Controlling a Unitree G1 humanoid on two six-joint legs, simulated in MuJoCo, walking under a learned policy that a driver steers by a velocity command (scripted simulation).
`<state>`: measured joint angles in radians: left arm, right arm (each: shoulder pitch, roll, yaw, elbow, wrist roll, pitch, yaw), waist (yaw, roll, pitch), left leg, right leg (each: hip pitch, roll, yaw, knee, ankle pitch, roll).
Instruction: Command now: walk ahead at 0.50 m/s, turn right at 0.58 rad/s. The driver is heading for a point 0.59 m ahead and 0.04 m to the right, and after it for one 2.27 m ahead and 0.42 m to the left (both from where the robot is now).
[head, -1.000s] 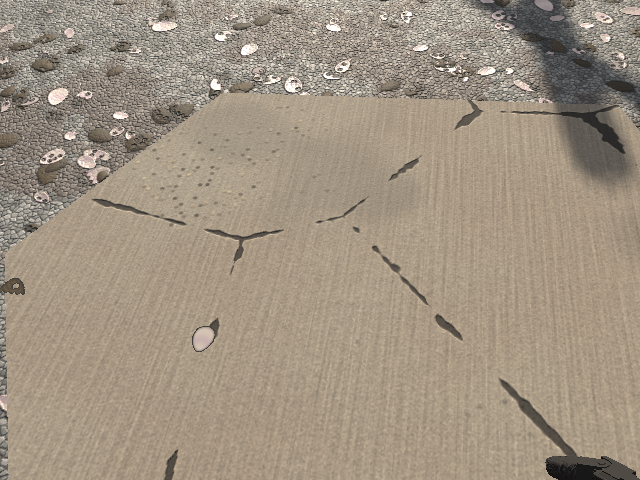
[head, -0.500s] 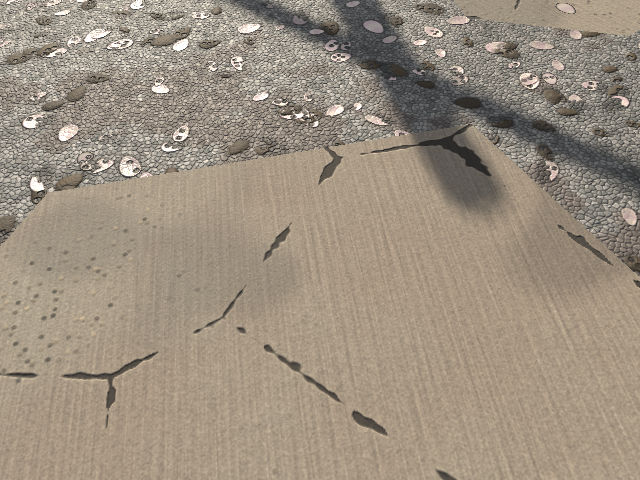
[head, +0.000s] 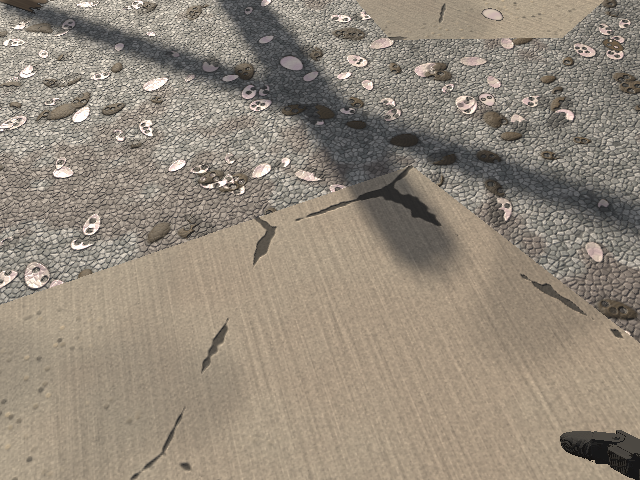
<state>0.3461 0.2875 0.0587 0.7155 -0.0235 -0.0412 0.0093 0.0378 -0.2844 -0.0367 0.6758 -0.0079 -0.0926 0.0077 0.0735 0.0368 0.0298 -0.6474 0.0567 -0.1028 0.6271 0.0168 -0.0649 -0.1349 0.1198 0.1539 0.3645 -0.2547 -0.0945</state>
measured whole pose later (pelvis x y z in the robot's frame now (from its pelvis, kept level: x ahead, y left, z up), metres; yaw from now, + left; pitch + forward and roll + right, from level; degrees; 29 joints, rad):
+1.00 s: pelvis +0.46 -0.12 +0.00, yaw -17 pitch +1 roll -1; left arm 0.19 0.25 0.05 0.76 0.02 -0.05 0.02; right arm 0.19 -0.29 -0.06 0.78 0.01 0.00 0.00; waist 0.01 0.05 0.06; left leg -0.60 0.09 -0.03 0.83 -0.13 -0.07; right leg -0.13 0.04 -0.16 0.31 -0.20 -0.07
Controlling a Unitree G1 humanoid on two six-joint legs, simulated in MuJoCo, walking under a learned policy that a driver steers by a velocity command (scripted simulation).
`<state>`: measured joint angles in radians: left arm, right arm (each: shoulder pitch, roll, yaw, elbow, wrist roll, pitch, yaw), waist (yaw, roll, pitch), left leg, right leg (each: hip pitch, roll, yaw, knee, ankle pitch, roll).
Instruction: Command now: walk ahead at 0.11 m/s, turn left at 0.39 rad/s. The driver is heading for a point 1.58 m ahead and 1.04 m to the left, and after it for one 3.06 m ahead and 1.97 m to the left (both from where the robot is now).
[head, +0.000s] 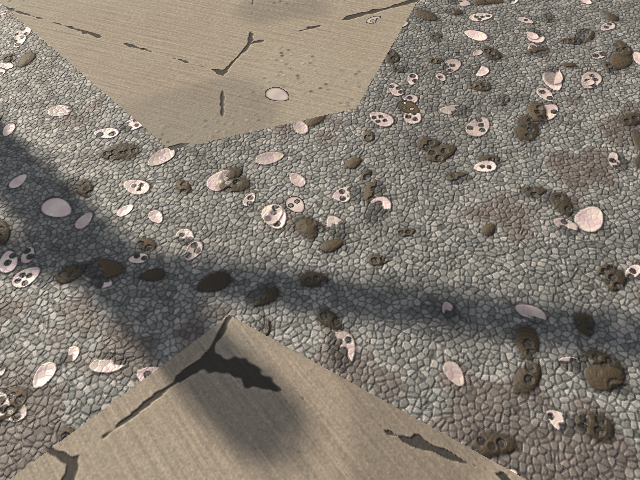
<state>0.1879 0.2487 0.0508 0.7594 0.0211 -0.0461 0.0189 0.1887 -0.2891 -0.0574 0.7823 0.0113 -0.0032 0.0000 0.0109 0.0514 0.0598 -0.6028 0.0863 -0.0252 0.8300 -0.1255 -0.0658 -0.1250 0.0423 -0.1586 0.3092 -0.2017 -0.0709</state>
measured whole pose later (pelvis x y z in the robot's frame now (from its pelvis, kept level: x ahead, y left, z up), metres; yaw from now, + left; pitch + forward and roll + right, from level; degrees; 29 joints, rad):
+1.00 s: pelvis +0.08 +0.00 -0.01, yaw +36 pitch +1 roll +0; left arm 0.15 0.30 0.08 0.73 -0.02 0.02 0.02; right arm 0.16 -0.29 -0.08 0.59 0.02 0.08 0.01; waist 0.02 -0.01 0.05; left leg -0.32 0.03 0.03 0.64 -0.33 -0.04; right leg -0.24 -0.11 -0.14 0.50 -0.27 0.03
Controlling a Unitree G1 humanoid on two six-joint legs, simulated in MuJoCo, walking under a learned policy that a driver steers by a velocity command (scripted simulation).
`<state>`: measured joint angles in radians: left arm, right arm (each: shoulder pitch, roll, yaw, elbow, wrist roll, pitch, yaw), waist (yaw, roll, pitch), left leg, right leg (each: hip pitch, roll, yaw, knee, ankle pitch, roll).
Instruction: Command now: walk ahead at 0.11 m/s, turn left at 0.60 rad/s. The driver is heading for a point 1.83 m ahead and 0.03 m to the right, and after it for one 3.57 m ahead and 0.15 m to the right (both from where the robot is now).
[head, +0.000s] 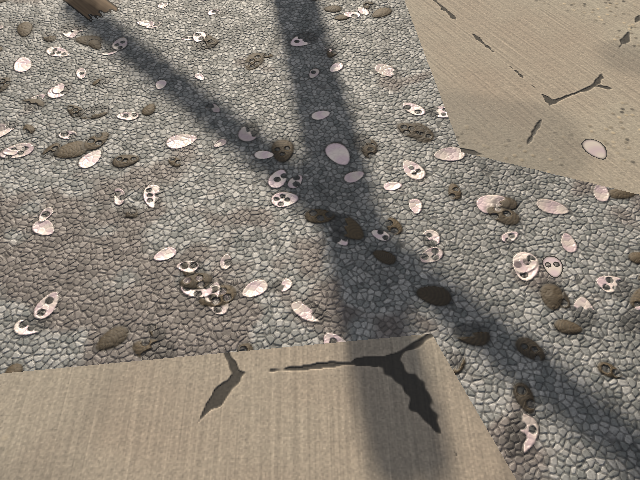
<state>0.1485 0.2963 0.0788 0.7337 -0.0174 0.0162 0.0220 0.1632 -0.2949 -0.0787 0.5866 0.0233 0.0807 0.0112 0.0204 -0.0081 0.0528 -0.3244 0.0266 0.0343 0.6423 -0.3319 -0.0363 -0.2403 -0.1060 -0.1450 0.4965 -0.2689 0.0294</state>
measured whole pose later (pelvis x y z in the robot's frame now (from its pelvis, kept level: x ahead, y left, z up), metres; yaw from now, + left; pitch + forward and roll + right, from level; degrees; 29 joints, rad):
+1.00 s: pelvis +0.41 +0.10 -0.01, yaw +16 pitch +3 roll -2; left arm 0.43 0.30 0.05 0.89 -0.02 -0.05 0.00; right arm 0.03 -0.26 -0.02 0.60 0.01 -0.08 0.04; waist 0.10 0.02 0.03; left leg -0.51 0.02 0.01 0.49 -0.03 0.06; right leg 0.10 0.01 -0.01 0.30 -0.42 0.00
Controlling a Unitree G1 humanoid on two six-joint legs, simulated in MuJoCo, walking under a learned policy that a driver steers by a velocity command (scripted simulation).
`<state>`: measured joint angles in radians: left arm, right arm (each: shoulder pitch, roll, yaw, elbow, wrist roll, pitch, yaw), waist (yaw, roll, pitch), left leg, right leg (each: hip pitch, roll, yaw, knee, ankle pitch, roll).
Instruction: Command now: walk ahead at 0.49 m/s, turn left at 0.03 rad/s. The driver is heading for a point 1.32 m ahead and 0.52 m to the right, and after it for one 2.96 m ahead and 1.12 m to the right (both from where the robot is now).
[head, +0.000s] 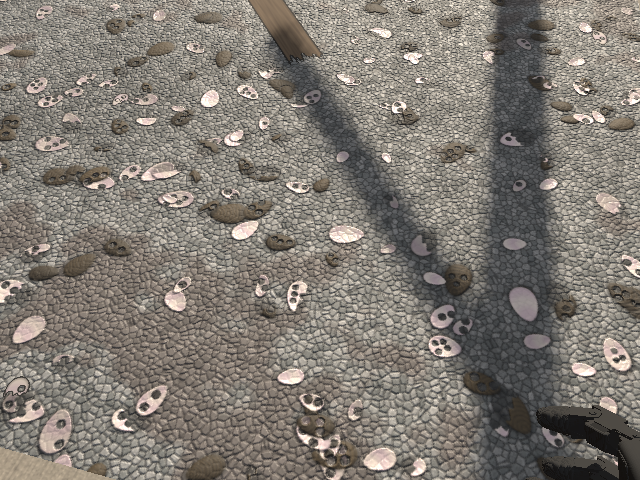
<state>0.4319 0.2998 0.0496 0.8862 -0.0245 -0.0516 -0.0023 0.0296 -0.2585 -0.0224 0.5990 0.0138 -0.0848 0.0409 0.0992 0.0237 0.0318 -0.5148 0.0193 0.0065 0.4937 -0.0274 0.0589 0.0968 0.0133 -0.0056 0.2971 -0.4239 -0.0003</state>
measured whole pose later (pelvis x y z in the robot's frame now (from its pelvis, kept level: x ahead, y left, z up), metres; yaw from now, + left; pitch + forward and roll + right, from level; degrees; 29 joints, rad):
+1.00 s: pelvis +0.55 -0.09 +0.01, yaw -30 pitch +2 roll +0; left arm 0.37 0.30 0.07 0.73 -0.03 -0.03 0.02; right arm 0.03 -0.28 -0.03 0.68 0.01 -0.11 0.02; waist 0.09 0.04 0.02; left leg -0.53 0.01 -0.09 0.50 0.00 -0.05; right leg -0.08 0.11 0.21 0.44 -0.37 -0.07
